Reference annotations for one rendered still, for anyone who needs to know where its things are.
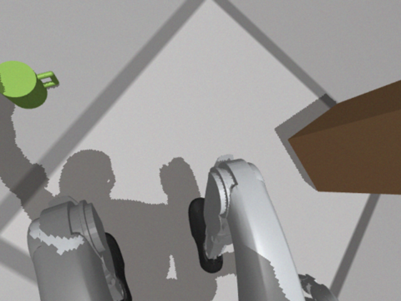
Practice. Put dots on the left robot foot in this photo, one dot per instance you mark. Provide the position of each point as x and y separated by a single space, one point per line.
119 265

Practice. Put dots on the right robot foot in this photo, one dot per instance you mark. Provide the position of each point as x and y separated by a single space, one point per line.
198 230

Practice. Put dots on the right robot hand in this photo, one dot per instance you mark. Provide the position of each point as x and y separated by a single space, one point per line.
317 291

